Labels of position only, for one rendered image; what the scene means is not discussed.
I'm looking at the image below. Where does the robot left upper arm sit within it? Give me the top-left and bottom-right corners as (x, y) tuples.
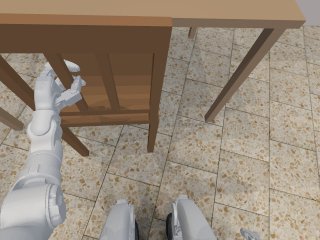
(0, 183), (67, 240)

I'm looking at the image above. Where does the robot shin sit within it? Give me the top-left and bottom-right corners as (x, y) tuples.
(116, 199), (135, 240)
(171, 195), (188, 240)

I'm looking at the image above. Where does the chair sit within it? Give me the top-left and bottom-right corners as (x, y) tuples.
(0, 13), (173, 157)

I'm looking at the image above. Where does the left robot shin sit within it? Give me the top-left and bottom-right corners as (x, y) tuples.
(116, 199), (135, 240)

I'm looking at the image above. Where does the right robot shin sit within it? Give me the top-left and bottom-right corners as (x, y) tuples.
(171, 195), (188, 240)

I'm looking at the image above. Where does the robot left forearm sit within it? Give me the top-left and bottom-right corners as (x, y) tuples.
(0, 109), (64, 229)

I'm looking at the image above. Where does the right robot hand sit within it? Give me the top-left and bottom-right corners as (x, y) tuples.
(240, 228), (262, 240)

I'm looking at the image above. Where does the left robot hand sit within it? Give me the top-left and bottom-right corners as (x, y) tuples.
(34, 59), (86, 115)

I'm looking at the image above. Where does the table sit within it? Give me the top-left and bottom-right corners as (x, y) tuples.
(0, 0), (307, 131)

